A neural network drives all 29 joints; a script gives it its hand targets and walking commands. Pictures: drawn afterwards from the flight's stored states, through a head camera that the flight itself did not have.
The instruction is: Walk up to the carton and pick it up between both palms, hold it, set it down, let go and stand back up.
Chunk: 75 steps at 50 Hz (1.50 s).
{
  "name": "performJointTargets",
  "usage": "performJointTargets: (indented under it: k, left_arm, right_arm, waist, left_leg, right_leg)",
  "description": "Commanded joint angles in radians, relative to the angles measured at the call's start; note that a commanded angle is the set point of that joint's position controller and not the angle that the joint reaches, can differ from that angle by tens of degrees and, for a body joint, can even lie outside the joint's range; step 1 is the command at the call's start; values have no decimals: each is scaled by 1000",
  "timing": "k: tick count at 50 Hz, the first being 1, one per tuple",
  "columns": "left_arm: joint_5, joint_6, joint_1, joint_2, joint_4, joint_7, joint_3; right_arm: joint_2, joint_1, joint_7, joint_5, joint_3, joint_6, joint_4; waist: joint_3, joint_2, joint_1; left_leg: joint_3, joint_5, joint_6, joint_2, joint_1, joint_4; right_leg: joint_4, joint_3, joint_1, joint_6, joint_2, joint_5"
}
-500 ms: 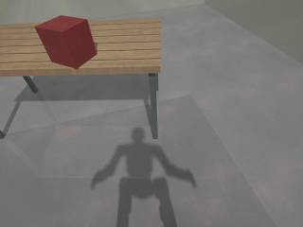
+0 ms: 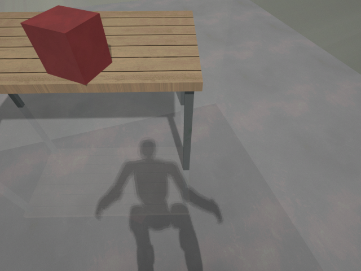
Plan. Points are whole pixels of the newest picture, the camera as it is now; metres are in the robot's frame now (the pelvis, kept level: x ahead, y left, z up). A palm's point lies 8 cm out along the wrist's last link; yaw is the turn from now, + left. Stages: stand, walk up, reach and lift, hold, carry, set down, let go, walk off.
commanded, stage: walk up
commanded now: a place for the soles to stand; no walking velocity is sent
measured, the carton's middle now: (72, 45) +0.91 +0.41 +0.05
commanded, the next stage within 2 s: none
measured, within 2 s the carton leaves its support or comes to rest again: neither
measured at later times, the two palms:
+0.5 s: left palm out of the picture +0.17 +0.45 -0.10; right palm (278, 260) +0.17 -0.22 -0.07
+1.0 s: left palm out of the picture +0.28 +0.47 -0.07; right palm (246, 219) +0.27 -0.17 -0.10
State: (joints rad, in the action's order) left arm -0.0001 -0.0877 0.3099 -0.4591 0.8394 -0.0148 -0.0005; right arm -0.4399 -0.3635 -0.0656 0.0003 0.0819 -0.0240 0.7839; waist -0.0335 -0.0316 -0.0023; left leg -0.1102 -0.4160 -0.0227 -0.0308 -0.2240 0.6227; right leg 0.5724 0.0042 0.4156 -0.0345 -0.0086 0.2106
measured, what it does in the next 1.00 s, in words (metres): walks ahead: left foot, then right foot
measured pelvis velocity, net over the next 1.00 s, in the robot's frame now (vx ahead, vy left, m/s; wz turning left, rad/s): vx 0.21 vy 0.14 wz -0.02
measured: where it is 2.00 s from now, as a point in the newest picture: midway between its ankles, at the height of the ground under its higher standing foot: (142, 246)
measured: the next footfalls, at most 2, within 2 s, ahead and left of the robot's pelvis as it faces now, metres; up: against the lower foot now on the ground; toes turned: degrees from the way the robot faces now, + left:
left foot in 0.38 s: +0.18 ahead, +0.22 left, +0.00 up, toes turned +4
right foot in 0.88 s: +0.31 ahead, +0.03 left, +0.00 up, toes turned -2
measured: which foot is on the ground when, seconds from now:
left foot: down 0.00-0.02, up 0.04-0.36, down 0.38-0.90, up 0.92-1.00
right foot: down 0.00-0.40, up 0.42-0.86, down 0.88-1.00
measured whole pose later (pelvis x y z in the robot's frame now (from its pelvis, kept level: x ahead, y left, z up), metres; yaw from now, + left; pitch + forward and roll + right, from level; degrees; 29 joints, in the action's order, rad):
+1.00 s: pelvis +0.21 +0.14 +0.00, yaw -1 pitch -3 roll +2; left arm 0.00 -0.08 0.29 -0.46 0.84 0.00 0.00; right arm -0.42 -0.30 -0.04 0.00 0.04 -0.03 0.78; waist -0.07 -0.02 0.00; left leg -0.04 -0.46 -0.04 0.04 -0.28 0.92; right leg 0.61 0.01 0.34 -0.05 0.01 0.23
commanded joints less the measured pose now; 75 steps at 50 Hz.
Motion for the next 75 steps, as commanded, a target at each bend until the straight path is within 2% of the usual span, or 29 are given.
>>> performJointTargets:
  k: [1, 3, 5, 11, 15, 16, 18, 20, 21, 23, 25, 28, 39, 42, 44, 45, 46, 47, 51, 58, 60, 61, 63, 64, 65, 66, 68, 70, 75]
  left_arm:
    - [7, -36, 249, -343, -6, 53, 153]
    - [-12, -28, 162, -327, -27, 53, 143]
    - [-6, -28, 80, -304, -30, 50, 131]
    - [3, -35, 149, -312, -29, 32, 141]
    - [-2, -22, 53, -318, -49, 21, 123]
    - [0, -18, 4, -317, -64, 19, 124]
    - [8, -5, -42, -233, -77, 15, 101]
    - [-2, -2, 49, -69, -88, 27, 47]
    - [-1, 1, 2, -181, -80, 38, 75]
    - [-14, -8, -14, -226, -55, 27, 83]
    - [-25, -4, 63, -178, -13, 16, 82]
    - [-13, 6, 25, -174, -42, 16, 77]
    - [-7, 6, -159, -133, -96, 7, 59]
    - [-4, -19, -24, -136, -47, 8, 72]
    - [8, -26, 199, -233, 4, 26, 122]
    - [7, -22, 220, -284, -1, 32, 133]
    - [-1, -21, 137, -288, -19, 35, 129]
    - [-4, -17, 74, -283, -31, 36, 126]
    - [2, -16, 15, -262, -40, 19, 116]
    - [12, 0, 35, -274, -44, -11, 126]
    - [12, 13, -15, -282, -56, -21, 122]
    - [13, 20, -63, -273, -71, -22, 119]
    - [23, 37, -85, -189, -78, -22, 88]
    - [11, 42, -37, -95, -90, -13, 57]
    - [2, 41, -2, -85, -89, -11, 61]
    - [5, 42, -85, -205, -83, -10, 86]
    - [1, 39, -64, -242, -63, -15, 102]
    - [-5, 38, -16, -194, -25, -30, 97]
    - [6, 32, -66, -158, -47, -31, 77]
  right_arm:
    - [-143, 37, 18, 13, 17, -7, -149]
    - [-234, 48, 17, 30, 36, 19, -98]
    - [-210, 48, 5, 32, 47, 21, -78]
    - [-193, 144, -21, 29, 40, 6, -75]
    - [-195, 160, -18, 33, 55, -12, -54]
    - [-195, 91, -17, 24, 58, -20, -27]
    - [-225, -104, 2, 41, 85, -29, 26]
    - [-336, -116, 23, 58, 112, -41, 11]
    - [-372, -64, 20, 36, 116, -41, -13]
    - [-266, -29, 22, 12, 81, -41, -23]
    - [-225, -7, 34, 7, 64, -51, -29]
    - [-188, -84, 40, 4, 60, -47, -53]
    - [-215, -152, 54, 10, 58, -38, -60]
    - [-205, -37, 47, 11, 38, -37, -81]
    - [-121, 39, 41, 2, 17, -40, -112]
    - [-82, 33, 35, 1, 5, -39, -116]
    - [-203, 51, 37, 22, 21, -21, -103]
    - [-231, 25, 33, 19, 24, -17, -70]
    - [-199, -12, 4, 18, 37, 2, 1]
    - [-200, 138, 3, 17, 29, -19, -6]
    - [-201, 75, 8, 13, 31, -30, 17]
    - [-194, 5, 12, 10, 34, -41, 42]
    - [-232, -149, 41, 30, 64, -57, 114]
    - [-264, -176, 54, 44, 69, -65, 99]
    - [-318, -93, 59, 40, 71, -68, 54]
    - [-360, -55, 58, 17, 78, -66, 34]
    - [-315, 7, 52, 15, 66, -70, 27]
    - [-257, -3, 58, 15, 48, -78, 22]
    - [-252, -84, 60, 9, 53, -75, 16]
  waist:
    - [198, 207, 79]
    - [27, 77, 40]
    - [-121, 98, -4]
    - [-42, 181, 63]
    - [-96, 198, 33]
    - [-61, 233, -11]
    - [47, 71, -134]
    - [52, -301, -115]
    - [18, -238, -111]
    - [-86, -68, -68]
    - [-61, -160, -32]
    - [42, -145, -52]
    - [14, -22, -109]
    - [37, -34, 7]
    - [192, 129, 134]
    - [233, 279, 116]
    - [153, 81, 83]
    - [54, 20, 47]
    - [-134, 156, -3]
    - [-119, 218, 68]
    - [-91, 225, 22]
    - [-13, 213, -13]
    - [62, -12, -112]
    - [66, -205, -117]
    - [-12, -195, -63]
    - [-56, -18, -86]
    - [-110, -41, -53]
    - [-90, -121, -47]
    - [6, -121, -72]
  left_leg:
    - [126, -133, -10, 44, -447, 442]
    - [219, -106, -10, -48, -459, 486]
    - [211, -36, -10, -78, -433, 443]
    - [130, -49, 12, -82, -384, 206]
    - [68, 28, 7, -66, -230, 63]
    - [59, 106, -5, -69, -121, -23]
    - [-28, 119, -2, 31, 147, -155]
    - [557, -110, -53, -265, 307, -363]
    - [707, -156, -146, -384, 232, -424]
    - [475, 72, -103, -260, 143, -367]
    - [289, 446, -6, -172, 173, -314]
    - [257, 839, -42, -163, 327, -225]
    - [349, 670, -133, -242, 326, -206]
    - [236, 614, -116, -164, 92, -75]
    - [124, 433, -30, -28, -174, 294]
    - [105, -85, 10, 53, -375, 401]
    - [164, -126, -10, 56, -476, 453]
    - [182, -105, -4, 16, -475, 500]
    - [156, 38, -18, -32, -295, 409]
    - [84, -18, 30, -59, -322, 155]
    - [74, -31, 22, -54, -219, 47]
    - [55, 39, 10, -43, -93, -71]
    - [8, 127, 0, 24, 192, -196]
    - [313, -92, -30, -132, 276, -328]
    - [659, -222, -69, -319, 237, -430]
    - [717, -420, -136, -382, 111, -472]
    - [577, -311, -168, -316, 123, -458]
    - [406, -79, -108, -228, 136, -432]
    - [306, 443, -181, -221, 318, -263]
  right_leg:
    - [-252, -663, -644, -202, 412, -5]
    - [-264, -597, -421, -201, 405, 169]
    - [-335, -446, -222, -190, 329, 339]
    - [-264, -313, -312, -224, 297, 115]
    - [-205, -238, -135, -207, 276, 73]
    - [-151, -185, -98, -181, 252, 74]
    - [162, -59, -49, -121, 137, -69]
    - [603, -10, 339, -25, -56, 296]
    - [647, -63, 397, -29, -10, 293]
    - [566, -88, 328, -19, 43, 172]
    - [484, -66, 248, -11, 55, 71]
    - [468, 18, 241, 12, 34, 82]
    - [129, 28, 185, -13, 48, 138]
    - [-84, 16, -164, -16, 16, 21]
    - [-172, -200, -579, -109, 162, -14]
    - [-216, -534, -698, -179, 368, 54]
    - [-288, -668, -584, -245, 405, 225]
    - [-320, -658, -449, -221, 416, 372]
    - [-406, -373, -78, -135, 249, 500]
    - [-366, -290, -164, -201, 247, 419]
    - [-301, -280, -121, -204, 251, 374]
    - [-217, -225, -149, -172, 224, 284]
    - [114, -111, 5, -115, 120, 217]
    - [380, -20, 147, -62, 14, 267]
    - [498, -60, 341, -9, -83, 282]
    - [506, -136, 339, -11, -21, 246]
    - [485, -126, 319, 0, 45, 176]
    - [419, -109, 265, 18, 44, 95]
    - [314, -3, 279, 40, 44, 146]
